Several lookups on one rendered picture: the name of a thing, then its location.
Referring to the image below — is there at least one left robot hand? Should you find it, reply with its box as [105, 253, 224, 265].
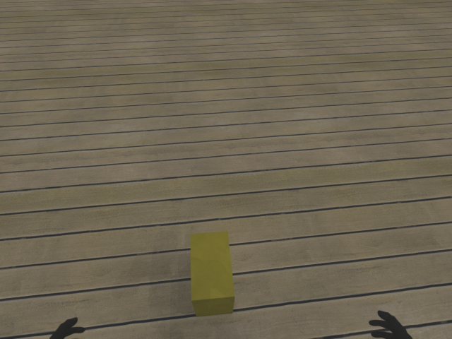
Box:
[49, 317, 85, 339]

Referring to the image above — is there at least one carton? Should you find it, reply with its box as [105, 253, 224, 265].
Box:
[191, 231, 235, 317]

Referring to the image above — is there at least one right robot hand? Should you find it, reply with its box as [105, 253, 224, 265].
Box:
[369, 310, 412, 339]

